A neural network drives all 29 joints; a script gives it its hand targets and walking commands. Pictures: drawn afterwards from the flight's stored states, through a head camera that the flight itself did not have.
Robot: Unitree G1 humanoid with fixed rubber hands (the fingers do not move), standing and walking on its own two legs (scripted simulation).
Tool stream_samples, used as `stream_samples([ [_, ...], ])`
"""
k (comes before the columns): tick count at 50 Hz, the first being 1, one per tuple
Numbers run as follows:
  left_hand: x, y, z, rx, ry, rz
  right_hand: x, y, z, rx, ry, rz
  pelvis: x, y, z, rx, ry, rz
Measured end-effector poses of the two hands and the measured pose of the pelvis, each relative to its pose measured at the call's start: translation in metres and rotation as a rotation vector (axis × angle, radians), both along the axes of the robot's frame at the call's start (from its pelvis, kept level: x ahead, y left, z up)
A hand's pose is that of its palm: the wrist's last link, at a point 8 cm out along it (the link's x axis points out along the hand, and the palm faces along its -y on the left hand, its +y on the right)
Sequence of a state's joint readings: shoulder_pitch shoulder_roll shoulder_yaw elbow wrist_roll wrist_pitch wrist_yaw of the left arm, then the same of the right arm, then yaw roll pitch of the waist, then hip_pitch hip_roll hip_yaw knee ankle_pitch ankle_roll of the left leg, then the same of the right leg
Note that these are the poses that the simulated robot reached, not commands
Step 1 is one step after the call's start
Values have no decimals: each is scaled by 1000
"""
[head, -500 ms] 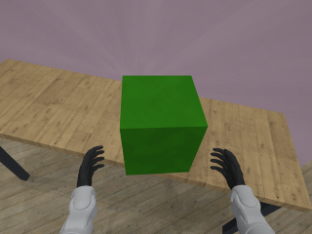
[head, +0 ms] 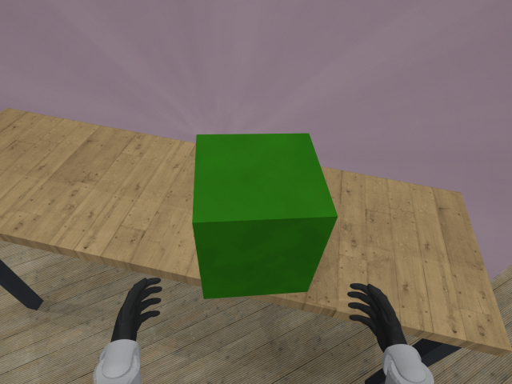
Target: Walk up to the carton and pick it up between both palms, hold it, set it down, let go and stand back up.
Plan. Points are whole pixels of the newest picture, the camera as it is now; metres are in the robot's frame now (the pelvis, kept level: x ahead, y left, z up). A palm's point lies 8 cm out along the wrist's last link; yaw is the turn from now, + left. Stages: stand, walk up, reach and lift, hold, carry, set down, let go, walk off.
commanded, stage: set down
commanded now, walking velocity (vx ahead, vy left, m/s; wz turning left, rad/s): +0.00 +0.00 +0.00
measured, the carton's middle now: (255, 218) +0.41 +0.02 +0.00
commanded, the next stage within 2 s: let go in 0.82 s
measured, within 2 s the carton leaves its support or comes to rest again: neither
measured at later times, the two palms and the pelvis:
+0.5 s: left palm (108, 362) +0.16 +0.24 -0.07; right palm (388, 367) +0.17 -0.20 -0.06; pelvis +0.00 +0.01 +0.00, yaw +0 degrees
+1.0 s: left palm (101, 366) +0.16 +0.25 -0.07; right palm (393, 383) +0.15 -0.21 -0.07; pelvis +0.00 +0.02 +0.00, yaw +0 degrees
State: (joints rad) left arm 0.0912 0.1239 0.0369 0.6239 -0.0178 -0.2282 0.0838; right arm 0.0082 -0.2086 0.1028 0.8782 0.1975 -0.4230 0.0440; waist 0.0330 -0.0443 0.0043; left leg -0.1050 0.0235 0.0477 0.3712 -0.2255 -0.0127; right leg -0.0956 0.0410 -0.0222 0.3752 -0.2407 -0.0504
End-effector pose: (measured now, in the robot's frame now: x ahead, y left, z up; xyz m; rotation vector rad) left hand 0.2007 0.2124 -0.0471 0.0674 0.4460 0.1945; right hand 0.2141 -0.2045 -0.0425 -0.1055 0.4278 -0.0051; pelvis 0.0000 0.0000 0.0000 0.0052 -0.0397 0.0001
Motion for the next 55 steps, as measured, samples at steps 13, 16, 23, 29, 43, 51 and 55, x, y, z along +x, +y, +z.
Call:
stream_samples([
  [13, -25, 15, -8, 16, 126, -21, -25, 5, -9, -21, 79, -20, 4, 7, 2, -5, -23, -2],
  [16, -29, 18, -10, 21, 155, -28, -29, 6, -10, -28, 96, -24, 3, 9, 2, -6, -24, -3],
  [23, -38, 22, -18, 23, 231, -47, -40, 5, -16, -54, 149, -34, 0, 14, 3, -10, -26, -4],
  [29, -43, 26, -23, 27, 281, -56, -50, 4, -22, -68, 198, -48, -2, 16, 3, -11, -29, -5],
  [43, -45, 34, -30, 40, 366, -81, -60, 1, -30, -91, 254, -69, -4, 18, 1, -13, -32, -9],
  [51, -44, 33, -28, 48, 360, -88, -63, -5, -30, -97, 251, -71, -5, 17, 1, -14, -36, -7],
  [55, -45, 31, -28, 46, 364, -91, -63, -8, -29, -102, 247, -74, -5, 16, 0, -13, -36, -7],
])
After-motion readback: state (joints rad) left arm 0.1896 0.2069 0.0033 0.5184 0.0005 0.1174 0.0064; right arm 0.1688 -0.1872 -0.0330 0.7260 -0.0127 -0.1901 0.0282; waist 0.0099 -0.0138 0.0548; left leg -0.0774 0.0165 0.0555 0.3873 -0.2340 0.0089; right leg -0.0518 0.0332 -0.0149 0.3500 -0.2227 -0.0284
